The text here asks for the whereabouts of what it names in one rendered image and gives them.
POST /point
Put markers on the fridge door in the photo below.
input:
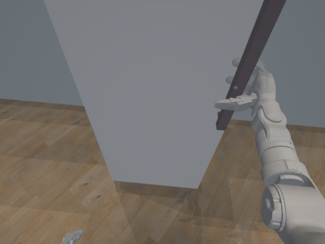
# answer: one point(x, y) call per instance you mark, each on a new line
point(149, 73)

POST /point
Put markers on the handle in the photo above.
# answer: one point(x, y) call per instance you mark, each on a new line
point(262, 29)

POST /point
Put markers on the robot left hand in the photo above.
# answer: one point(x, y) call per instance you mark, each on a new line
point(72, 238)

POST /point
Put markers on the robot right upper arm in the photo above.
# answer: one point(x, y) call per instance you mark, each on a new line
point(296, 213)

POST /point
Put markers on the robot right hand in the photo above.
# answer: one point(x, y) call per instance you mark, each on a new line
point(263, 88)

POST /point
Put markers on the robot right forearm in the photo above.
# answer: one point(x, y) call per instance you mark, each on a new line
point(280, 163)

